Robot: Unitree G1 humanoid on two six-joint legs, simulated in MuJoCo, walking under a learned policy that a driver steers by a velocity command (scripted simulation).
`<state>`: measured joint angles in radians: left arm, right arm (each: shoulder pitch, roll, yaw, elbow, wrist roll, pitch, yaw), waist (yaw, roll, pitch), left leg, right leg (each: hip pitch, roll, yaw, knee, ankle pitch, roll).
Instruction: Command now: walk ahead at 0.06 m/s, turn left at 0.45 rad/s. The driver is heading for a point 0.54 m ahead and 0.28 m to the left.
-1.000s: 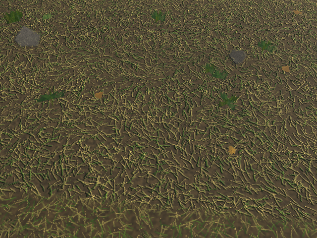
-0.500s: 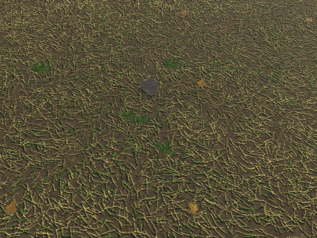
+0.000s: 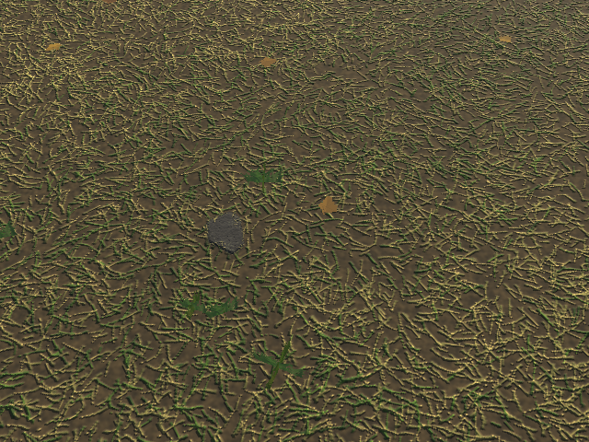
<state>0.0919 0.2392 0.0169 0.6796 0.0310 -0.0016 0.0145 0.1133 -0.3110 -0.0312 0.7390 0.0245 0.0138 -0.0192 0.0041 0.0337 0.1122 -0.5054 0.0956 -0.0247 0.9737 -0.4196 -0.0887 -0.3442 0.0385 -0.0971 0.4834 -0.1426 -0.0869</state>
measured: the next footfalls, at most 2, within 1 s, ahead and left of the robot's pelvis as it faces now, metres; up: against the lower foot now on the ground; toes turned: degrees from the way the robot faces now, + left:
left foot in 0.18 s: +0.05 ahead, +0.16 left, +0.00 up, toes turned +14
right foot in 0.66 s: +0.21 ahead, -0.01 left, +0.00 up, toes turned +41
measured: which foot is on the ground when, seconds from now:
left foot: up 0.00-0.16, down 0.18-0.64, up 0.66-1.00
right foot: down 0.00-0.18, up 0.20-0.64, down 0.66-1.00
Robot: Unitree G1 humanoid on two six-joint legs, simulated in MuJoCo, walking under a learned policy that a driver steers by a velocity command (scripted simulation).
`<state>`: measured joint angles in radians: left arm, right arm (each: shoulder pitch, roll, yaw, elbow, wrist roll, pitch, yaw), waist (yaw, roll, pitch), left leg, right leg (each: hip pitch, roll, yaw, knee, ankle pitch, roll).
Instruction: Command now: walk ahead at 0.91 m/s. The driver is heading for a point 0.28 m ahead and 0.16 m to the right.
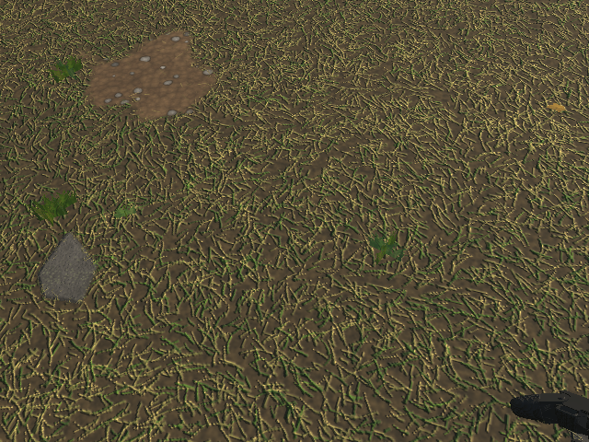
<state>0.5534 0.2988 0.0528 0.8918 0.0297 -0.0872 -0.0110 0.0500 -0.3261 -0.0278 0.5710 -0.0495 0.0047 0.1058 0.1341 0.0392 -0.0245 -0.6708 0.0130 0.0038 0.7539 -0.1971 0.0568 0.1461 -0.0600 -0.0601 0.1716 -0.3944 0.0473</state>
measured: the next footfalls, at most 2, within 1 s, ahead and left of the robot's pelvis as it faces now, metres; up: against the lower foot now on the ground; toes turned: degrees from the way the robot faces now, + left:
left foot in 0.06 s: +0.20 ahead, +0.13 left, +0.00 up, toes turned +0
right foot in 0.46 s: +0.56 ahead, -0.10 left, +0.00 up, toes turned -8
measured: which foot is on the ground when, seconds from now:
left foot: up 0.00-0.04, down 0.06-0.44, up 0.46-0.82, down 0.84-1.00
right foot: down 0.00-0.06, up 0.08-0.44, down 0.46-1.00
